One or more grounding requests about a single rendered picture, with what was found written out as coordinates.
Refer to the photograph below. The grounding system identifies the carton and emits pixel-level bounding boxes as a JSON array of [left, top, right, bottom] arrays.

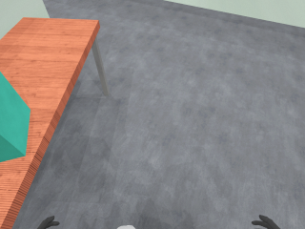
[[0, 72, 31, 162]]

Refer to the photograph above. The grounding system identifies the table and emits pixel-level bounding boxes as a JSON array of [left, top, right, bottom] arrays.
[[0, 17, 110, 229]]

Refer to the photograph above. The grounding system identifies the robot right hand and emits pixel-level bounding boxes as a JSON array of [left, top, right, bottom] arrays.
[[252, 215, 280, 229]]

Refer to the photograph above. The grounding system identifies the robot left hand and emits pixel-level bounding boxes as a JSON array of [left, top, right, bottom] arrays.
[[37, 216, 60, 229]]

